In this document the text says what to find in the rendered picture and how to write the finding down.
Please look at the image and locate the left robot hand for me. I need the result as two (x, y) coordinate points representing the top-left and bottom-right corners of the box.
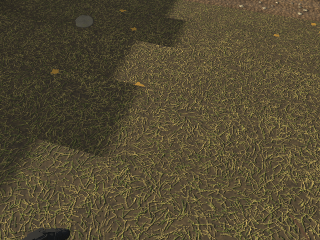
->
(22, 227), (70, 240)

